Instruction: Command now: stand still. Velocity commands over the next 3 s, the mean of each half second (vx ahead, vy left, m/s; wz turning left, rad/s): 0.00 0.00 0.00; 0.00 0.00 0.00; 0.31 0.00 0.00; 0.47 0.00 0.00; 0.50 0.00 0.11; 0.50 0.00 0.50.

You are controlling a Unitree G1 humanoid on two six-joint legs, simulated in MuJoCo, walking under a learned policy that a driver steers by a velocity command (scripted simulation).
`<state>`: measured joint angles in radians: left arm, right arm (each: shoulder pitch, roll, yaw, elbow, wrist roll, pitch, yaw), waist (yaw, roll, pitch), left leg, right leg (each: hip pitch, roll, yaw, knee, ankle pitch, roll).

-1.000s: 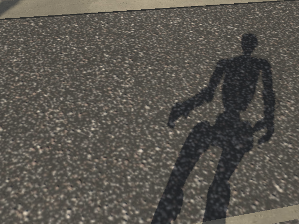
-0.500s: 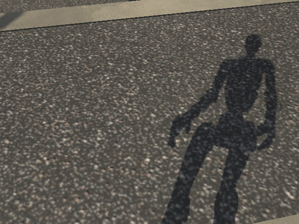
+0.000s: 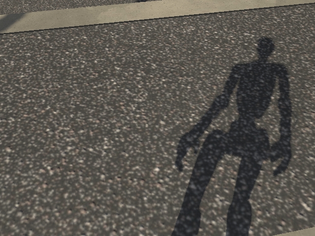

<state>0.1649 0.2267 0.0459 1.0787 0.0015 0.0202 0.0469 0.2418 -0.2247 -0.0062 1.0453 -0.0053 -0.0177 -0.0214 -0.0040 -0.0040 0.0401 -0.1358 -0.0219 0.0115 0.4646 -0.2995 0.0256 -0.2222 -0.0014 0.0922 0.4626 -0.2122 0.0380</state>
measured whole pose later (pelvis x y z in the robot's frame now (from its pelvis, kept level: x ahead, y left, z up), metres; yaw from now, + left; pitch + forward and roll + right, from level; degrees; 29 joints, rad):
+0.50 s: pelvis +0.00 +0.01 +0.00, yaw +0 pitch -1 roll +0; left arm 0.20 0.21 0.02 1.14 0.00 0.02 0.05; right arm 0.30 -0.20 0.00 1.07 0.00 -0.02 -0.02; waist 0.00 -0.01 0.03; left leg -0.14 -0.03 0.01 0.46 -0.29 0.03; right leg -0.23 -0.01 0.09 0.46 -0.21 0.05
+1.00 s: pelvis +0.00 +0.01 +0.00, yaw +0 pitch -1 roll +0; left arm 0.23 0.20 0.02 1.14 0.00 0.01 0.06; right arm 0.34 -0.18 0.00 1.07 0.00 -0.02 -0.03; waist 0.00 -0.01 0.03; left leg -0.14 -0.03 0.02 0.46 -0.30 0.04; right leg -0.23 -0.01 0.09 0.46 -0.22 0.05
